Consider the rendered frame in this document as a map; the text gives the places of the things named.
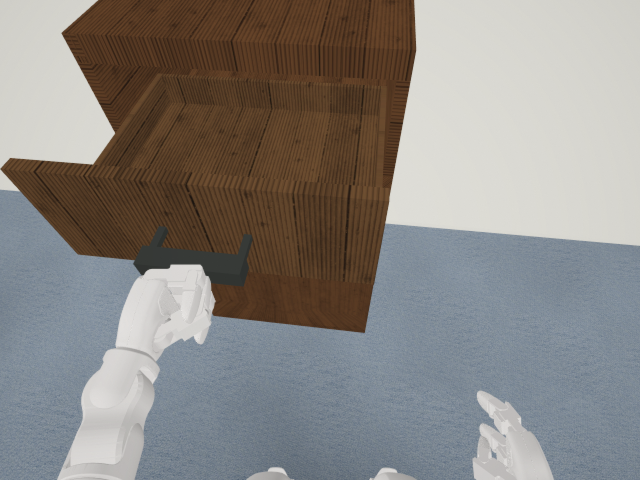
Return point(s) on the drawer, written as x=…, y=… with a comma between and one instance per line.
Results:
x=297, y=165

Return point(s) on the cabinet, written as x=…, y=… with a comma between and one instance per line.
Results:
x=121, y=45

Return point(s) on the handle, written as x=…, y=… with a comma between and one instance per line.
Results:
x=222, y=268

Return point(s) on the left robot hand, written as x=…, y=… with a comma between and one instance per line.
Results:
x=150, y=303

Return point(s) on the left robot forearm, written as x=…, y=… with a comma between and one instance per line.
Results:
x=115, y=403

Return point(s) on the right robot hand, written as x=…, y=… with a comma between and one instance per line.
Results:
x=519, y=455

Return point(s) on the left robot shin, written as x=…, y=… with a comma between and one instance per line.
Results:
x=277, y=469

